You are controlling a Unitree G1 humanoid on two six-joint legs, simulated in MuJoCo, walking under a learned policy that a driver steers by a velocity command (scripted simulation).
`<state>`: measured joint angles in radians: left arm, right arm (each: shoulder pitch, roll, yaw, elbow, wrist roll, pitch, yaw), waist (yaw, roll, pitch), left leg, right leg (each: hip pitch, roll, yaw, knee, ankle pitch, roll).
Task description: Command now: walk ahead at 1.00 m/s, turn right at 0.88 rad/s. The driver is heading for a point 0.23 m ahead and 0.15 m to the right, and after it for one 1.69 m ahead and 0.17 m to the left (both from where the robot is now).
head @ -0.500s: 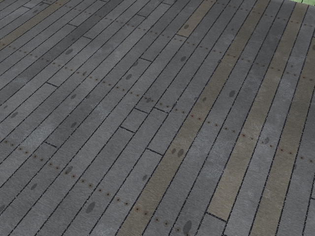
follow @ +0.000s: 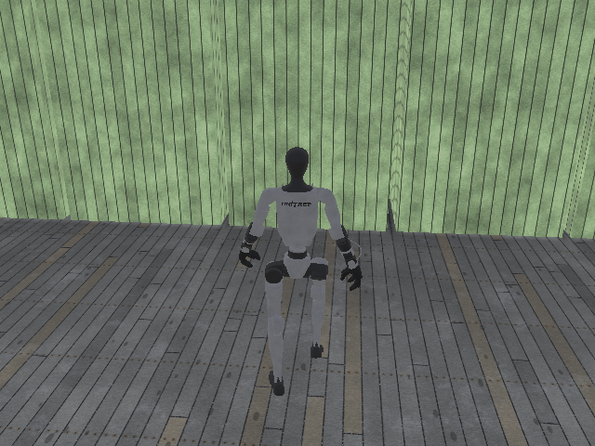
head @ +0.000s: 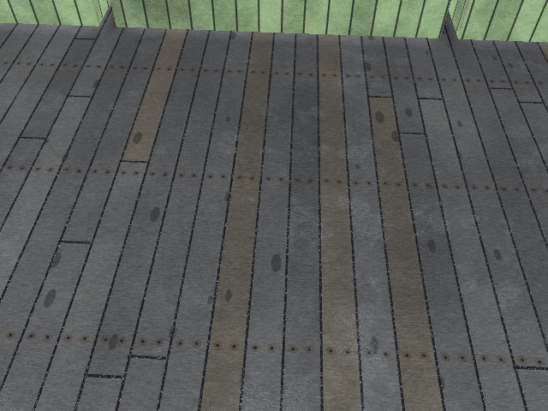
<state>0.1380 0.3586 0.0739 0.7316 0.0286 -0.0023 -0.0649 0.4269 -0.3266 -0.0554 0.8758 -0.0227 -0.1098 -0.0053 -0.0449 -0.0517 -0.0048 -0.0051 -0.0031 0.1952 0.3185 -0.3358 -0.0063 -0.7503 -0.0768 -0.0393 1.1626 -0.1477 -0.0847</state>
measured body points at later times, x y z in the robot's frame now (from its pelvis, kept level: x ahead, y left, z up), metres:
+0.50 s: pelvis +0.46 -0.05 -0.01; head +0.49 -0.05 +0.44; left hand +0.53 +0.21 -0.14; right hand +0.58 -0.33 -0.10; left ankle +0.73 +0.04 -0.67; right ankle +0.32 -0.05 -0.73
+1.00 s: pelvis +0.95 -0.07 +0.00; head +0.99 -0.06 +0.44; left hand +1.21 +0.15 -0.05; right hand +0.93 -0.37 -0.12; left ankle +0.78 -0.04 -0.74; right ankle +1.20 -0.22 -0.68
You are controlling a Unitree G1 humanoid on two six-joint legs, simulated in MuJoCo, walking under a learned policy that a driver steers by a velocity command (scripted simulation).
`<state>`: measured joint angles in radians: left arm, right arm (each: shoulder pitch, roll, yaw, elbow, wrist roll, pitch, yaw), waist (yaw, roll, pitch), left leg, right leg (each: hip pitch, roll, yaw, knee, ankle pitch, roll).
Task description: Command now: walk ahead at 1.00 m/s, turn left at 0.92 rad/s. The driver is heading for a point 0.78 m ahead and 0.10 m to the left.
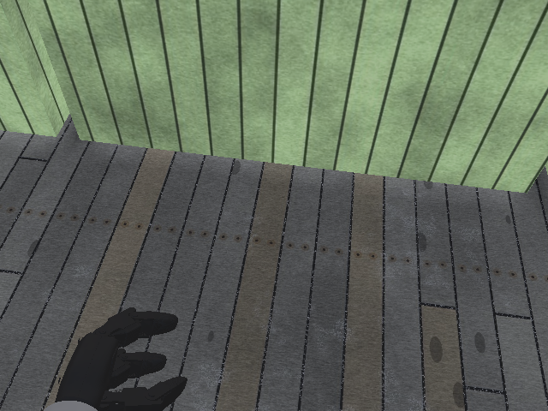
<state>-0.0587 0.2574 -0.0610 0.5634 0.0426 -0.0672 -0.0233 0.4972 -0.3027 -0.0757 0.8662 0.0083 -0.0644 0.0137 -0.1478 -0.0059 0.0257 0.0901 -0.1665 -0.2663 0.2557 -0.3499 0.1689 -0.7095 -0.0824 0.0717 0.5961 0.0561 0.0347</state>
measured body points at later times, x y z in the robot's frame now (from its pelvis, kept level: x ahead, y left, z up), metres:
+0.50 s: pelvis +0.46 +0.03 -0.03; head +0.49 +0.05 +0.42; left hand +0.25 +0.24 -0.15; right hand +0.82 -0.01 -0.06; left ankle +0.61 +0.16 -0.71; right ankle +0.26 -0.17 -0.72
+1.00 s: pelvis +0.80 +0.20 -0.02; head +0.84 +0.23 +0.43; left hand +0.79 +0.50 -0.12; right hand +1.05 +0.02 -0.14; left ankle +0.62 +0.21 -0.64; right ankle +0.99 +0.21 -0.73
